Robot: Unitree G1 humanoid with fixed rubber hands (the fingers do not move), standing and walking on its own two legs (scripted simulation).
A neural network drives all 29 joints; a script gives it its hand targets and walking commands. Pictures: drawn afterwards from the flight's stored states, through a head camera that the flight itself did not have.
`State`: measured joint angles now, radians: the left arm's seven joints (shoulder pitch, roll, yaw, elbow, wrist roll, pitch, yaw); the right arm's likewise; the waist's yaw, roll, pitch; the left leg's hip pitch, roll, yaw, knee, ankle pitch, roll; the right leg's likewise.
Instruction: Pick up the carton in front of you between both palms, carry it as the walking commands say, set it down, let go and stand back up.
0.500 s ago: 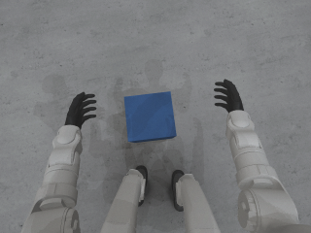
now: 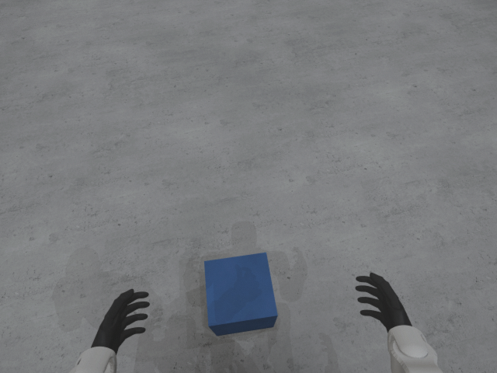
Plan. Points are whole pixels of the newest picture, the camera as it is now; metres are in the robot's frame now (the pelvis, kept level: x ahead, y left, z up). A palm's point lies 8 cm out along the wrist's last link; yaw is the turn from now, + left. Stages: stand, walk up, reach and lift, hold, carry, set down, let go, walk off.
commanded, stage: let go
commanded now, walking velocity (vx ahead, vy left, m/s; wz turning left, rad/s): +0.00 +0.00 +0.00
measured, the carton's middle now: (240, 295) +0.36 +0.05 -0.65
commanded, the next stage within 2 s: stand in 0.52 s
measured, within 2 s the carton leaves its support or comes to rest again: neither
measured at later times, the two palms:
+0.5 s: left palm (106, 349) +0.15 +0.23 -0.06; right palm (417, 358) +0.14 -0.24 -0.07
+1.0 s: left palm (73, 361) +0.14 +0.29 -0.09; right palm out of the picture +0.13 -0.28 -0.08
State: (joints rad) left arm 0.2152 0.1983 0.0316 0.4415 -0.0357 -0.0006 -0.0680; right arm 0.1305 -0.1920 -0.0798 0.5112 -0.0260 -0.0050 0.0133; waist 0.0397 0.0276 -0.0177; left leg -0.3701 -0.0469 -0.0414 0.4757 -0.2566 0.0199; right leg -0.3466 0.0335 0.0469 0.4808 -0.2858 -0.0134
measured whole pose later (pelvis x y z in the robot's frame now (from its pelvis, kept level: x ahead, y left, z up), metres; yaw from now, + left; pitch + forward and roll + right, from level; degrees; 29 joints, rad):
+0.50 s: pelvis -0.01 -0.01 +0.00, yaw +1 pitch -5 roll +0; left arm 0.20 0.22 0.03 0.39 0.02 0.23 -0.04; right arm 0.23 -0.21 -0.04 0.44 0.00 0.12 0.04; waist 0.00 0.00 0.10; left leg -0.11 -0.04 -0.06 0.49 -0.28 0.01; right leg -0.08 0.04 0.03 0.48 -0.31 -0.03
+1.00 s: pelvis +0.00 +0.01 +0.00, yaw -1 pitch -1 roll +0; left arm 0.18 0.34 0.03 0.76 0.03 0.01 0.02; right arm 0.17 -0.34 -0.03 0.78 -0.04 0.00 -0.02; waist 0.00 -0.03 0.00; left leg -0.17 -0.05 -0.03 0.48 -0.29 0.04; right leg -0.14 0.03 0.06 0.45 -0.30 0.00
